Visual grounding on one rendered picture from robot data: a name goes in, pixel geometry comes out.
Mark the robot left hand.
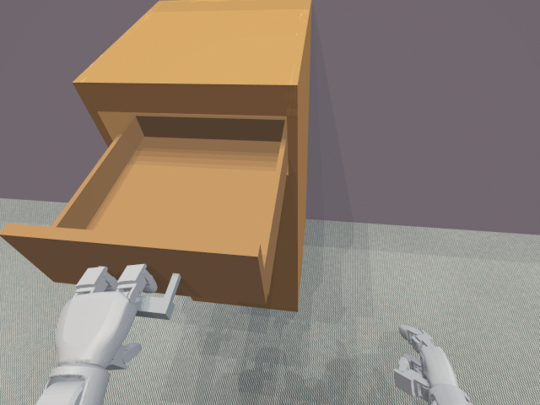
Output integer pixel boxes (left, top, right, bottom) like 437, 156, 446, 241
55, 264, 158, 370

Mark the robot left forearm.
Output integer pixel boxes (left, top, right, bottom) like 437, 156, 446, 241
36, 363, 110, 405

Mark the robot right hand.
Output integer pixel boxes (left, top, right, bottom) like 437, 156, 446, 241
394, 324, 459, 403

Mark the handle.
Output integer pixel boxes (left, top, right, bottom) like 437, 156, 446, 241
99, 266, 181, 320

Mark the robot right forearm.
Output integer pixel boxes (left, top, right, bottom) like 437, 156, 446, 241
428, 384, 473, 405

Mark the drawer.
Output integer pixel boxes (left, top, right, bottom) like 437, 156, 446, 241
0, 113, 288, 305

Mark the cabinet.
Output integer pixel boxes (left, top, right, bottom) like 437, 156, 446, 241
73, 0, 312, 312

